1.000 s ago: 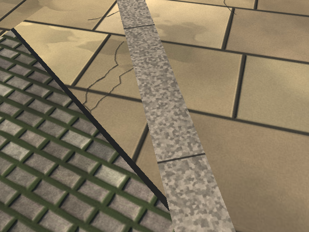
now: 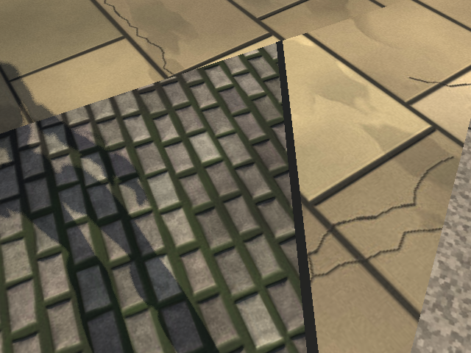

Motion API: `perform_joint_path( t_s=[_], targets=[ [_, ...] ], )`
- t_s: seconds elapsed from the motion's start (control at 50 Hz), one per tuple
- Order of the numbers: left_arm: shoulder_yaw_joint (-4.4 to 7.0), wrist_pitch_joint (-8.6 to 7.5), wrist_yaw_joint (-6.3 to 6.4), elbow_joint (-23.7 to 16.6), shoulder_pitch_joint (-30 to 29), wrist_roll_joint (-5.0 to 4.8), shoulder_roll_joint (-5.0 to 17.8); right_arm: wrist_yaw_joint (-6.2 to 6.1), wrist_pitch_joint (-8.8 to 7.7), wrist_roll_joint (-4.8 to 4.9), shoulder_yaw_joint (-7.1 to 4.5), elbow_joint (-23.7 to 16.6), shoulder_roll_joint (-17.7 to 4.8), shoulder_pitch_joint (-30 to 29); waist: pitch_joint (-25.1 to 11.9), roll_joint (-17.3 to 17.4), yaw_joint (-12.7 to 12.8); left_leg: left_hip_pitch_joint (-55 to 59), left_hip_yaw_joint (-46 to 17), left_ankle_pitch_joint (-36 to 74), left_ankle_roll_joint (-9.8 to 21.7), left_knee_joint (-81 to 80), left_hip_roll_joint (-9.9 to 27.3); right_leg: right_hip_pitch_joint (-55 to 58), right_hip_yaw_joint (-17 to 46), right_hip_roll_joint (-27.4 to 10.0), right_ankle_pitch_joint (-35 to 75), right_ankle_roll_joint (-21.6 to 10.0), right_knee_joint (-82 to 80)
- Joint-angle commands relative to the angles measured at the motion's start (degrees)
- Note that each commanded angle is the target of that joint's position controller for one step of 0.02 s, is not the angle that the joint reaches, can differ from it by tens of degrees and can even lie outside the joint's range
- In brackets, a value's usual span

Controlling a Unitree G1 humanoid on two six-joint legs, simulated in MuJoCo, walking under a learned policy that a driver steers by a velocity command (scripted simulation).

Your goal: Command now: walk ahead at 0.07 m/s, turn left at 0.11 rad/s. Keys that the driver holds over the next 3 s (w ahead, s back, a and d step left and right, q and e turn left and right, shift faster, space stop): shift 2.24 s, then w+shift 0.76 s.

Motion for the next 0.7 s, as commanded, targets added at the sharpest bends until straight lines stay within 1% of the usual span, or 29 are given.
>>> perform_joint_path(
  t_s=[0.02,0.04,0.06,0.08,0.1,0.12,0.14,0.16,0.18,0.2,0.22,0.24,0.28,0.3,0.32,0.36,0.42,0.46,0.7],
  targets=[
    [2.57,0.81,0.01,-2.54,-0.90,-0.12,9.18,-0.32,0.77,0.13,-0.55,0.74,-4.29,7.94,-7.71,-11.74,-2.43,9.61,5.36,1.06,0.95,-8.10,-0.20,-0.11,14.72,-12.53,-17.75,-5.69,-12.78],
    [2.79,1.45,0.07,-2.26,-0.68,-0.27,9.47,-0.40,0.60,0.23,-0.48,1.21,-4.38,8.10,-6.84,-11.44,-2.46,10.79,6.09,1.79,1.52,-10.95,-0.27,-1.03,15.51,-12.86,-21.21,-5.34,-13.30],
    [2.94,2.09,0.22,-1.97,-0.69,-0.56,9.57,-0.51,0.28,0.28,-0.30,1.98,-3.94,9.04,-5.97,-10.52,-2.99,12.98,6.85,3.75,2.35,-15.15,-0.35,-2.47,15.75,-12.90,-23.99,-4.61,-13.40],
    [2.96,2.63,0.50,-1.63,-0.58,-0.93,9.31,-0.67,-0.24,0.20,-0.09,2.81,-3.34,10.14,-4.99,-9.61,-3.52,15.97,7.06,6.42,3.48,-20.43,-0.32,-4.59,15.64,-12.62,-26.69,-3.32,-13.24],
    [2.90,2.94,0.76,-1.10,0.24,-1.04,8.68,-0.91,-0.86,0.02,0.06,3.14,-3.33,10.13,-3.51,-8.30,-3.49,17.42,5.40,7.61,4.83,-25.52,0.29,-6.23,15.47,-12.02,-28.48,-1.32,-12.96],
    [2.77,3.01,0.74,-0.95,1.01,-1.11,7.54,-1.30,-1.63,-0.55,0.17,2.80,-4.36,9.57,-2.16,-4.44,-2.96,16.45,-0.92,5.74,6.34,-31.82,4.65,-6.62,14.21,-10.56,-27.14,1.18,-10.15],
    [2.30,2.92,0.57,-1.59,0.86,-1.98,5.25,-1.64,-2.14,-0.54,-0.18,2.28,-6.82,7.44,-1.07,3.76,-1.41,9.63,-12.29,-4.17,9.06,-37.30,12.09,-5.52,8.41,-5.26,-23.36,3.93,-5.26],
    [2.39,2.76,0.30,-0.84,-0.99,-2.03,5.07,-1.46,-2.95,-0.03,0.77,2.31,-3.91,4.23,0.83,5.00,-0.81,-1.15,-15.86,-8.71,9.62,-42.41,16.17,3.69,4.79,-2.45,-13.92,4.28,0.65],
    [2.24,2.61,-0.05,0.28,-0.24,-1.49,3.78,-1.57,-3.75,0.08,1.33,2.55,-2.55,1.08,0.55,5.23,1.10,-4.93,-12.64,-6.78,7.89,-42.08,14.22,10.71,5.66,-2.97,-9.75,3.65,2.84],
    [2.09,2.48,-0.25,1.60,1.45,-1.07,3.27,-1.71,-4.27,0.24,1.21,3.36,-2.82,0.82,-0.40,5.69,1.88,-5.13,-9.59,-4.38,6.24,-40.81,12.02,13.60,5.54,-2.98,-7.62,3.37,2.71],
    [2.21,2.31,-0.28,2.32,1.71,-0.63,3.92,-1.82,-4.59,0.55,1.04,4.02,-3.42,1.61,-1.04,5.71,1.86,-4.16,-7.60,-2.18,5.07,-39.69,10.39,14.75,5.56,-3.32,-5.71,3.18,1.97],
    [2.16,2.03,-0.27,2.82,1.56,-0.34,4.35,-1.83,-4.79,0.77,1.05,4.88,-3.34,2.93,-1.24,5.23,1.59,-3.51,-6.34,0.02,4.58,-38.68,9.43,15.31,6.22,-4.14,-4.38,3.05,0.41],
    [2.14,1.52,-0.14,4.19,1.76,-0.68,5.40,-1.75,-4.59,1.06,1.00,6.15,-2.87,5.35,-1.27,2.98,0.91,-1.61,-5.24,-0.03,4.34,-37.30,8.10,14.36,8.50,-5.93,-6.40,2.71,-2.44],
    [2.27,1.47,-0.04,4.84,1.51,-0.84,6.19,-1.73,-4.30,1.04,0.93,6.82,-2.60,6.69,-0.07,1.04,0.21,-0.30,-4.54,0.65,4.49,-36.29,7.25,11.90,9.82,-6.71,-9.19,2.25,-3.72],
    [2.31,1.55,0.07,5.50,1.13,-0.91,6.34,-1.76,-4.02,0.90,0.82,7.60,-2.42,8.12,0.96,-1.24,-0.50,2.17,-3.54,2.76,4.76,-34.86,6.49,8.77,10.98,-7.31,-11.76,1.77,-5.08],
    [2.02,1.60,0.33,6.46,0.41,-0.98,5.23,-1.85,-3.79,0.76,0.65,9.09,-2.07,10.30,0.69,-2.85,-1.42,6.18,-2.48,6.85,5.06,-32.83,5.96,6.13,11.93,-7.64,-12.98,1.59,-6.74],
    [1.83,1.43,0.69,7.93,0.24,-1.16,4.40,-1.90,-4.08,0.79,0.55,10.56,-1.66,11.06,-1.41,-2.88,-1.58,8.04,-2.46,9.79,5.05,-32.75,6.36,7.93,11.33,-7.28,-9.96,1.67,-6.28],
    [1.78,1.41,0.84,9.02,0.46,-1.21,4.01,-2.01,-4.25,0.83,0.59,11.41,-1.31,10.91,-1.88,-2.63,-1.35,8.02,-2.44,10.64,4.93,-33.11,6.55,9.39,10.89,-7.12,-8.11,1.53,-5.57],
    [1.55,1.77,1.58,14.34,1.29,-1.22,2.13,-2.69,-4.26,0.80,1.06,16.21,0.98,12.47,-1.14,-1.25,-0.97,10.07,-1.66,16.28,4.47,-33.16,7.00,11.45,9.80,-7.00,-1.72,0.96,-3.38]
  ],
)
Next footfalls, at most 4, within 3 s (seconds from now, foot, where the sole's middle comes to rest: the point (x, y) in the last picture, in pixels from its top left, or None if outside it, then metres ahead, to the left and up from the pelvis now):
0.12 left None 0.04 0.11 -0.77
2.64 right None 0.40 -0.13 -0.77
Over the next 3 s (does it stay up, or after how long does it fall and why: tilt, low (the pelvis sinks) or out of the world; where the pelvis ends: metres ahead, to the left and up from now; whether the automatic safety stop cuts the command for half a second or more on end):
stays up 0.52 -0.06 0.00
